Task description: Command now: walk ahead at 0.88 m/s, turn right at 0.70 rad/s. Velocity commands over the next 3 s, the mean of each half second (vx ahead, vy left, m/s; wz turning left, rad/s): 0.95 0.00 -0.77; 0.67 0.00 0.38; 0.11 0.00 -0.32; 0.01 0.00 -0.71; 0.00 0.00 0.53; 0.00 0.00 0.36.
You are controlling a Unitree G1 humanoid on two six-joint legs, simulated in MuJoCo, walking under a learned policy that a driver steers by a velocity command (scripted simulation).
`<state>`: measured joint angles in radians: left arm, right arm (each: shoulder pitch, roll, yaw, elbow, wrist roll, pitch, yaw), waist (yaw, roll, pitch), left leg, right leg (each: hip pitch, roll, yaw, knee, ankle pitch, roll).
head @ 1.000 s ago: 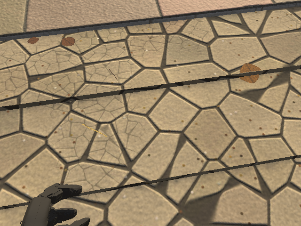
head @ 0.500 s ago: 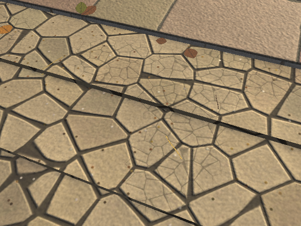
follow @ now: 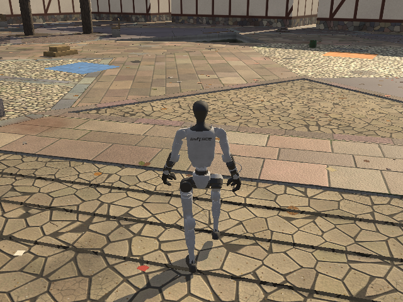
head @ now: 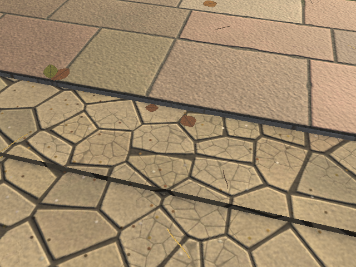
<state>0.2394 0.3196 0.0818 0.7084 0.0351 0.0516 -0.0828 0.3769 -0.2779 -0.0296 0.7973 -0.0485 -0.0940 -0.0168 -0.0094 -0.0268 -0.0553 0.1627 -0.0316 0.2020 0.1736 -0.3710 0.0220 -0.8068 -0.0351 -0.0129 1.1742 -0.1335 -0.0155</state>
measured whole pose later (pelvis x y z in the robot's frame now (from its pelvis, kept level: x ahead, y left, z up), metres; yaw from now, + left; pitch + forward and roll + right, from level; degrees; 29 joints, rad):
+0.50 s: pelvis +0.39 -0.08 +0.03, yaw -25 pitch +1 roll -2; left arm 0.34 0.34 0.08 0.77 0.03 -0.05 -0.02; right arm 0.06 -0.27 0.02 0.57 0.00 -0.04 0.01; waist 0.02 0.00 0.02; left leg -0.56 0.10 0.00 0.67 -0.23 -0.04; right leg -0.01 0.15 0.09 0.40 -0.49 -0.11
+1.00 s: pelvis +0.74 -0.21 +0.06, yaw -10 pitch +2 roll -1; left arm 0.08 0.20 -0.01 0.61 0.03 -0.06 0.02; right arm 0.37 -0.28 -0.08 0.79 0.00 -0.01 -0.01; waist -0.08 0.02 0.09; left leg -0.43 -0.04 -0.04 1.23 -0.46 0.01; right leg -0.49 -0.05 -0.09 0.63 -0.17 0.00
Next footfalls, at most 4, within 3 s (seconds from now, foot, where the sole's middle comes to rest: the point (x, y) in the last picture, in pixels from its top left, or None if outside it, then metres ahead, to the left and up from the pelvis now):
0.14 right None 0.28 -0.12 -0.73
0.52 left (190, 250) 0.60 -0.03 -0.73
0.86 right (267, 191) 0.84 -0.36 -0.70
1.20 left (211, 169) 0.95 -0.14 -0.70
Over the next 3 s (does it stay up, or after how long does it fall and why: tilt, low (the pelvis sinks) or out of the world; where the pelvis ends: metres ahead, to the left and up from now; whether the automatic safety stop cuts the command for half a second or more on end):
stays up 0.84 -0.24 0.08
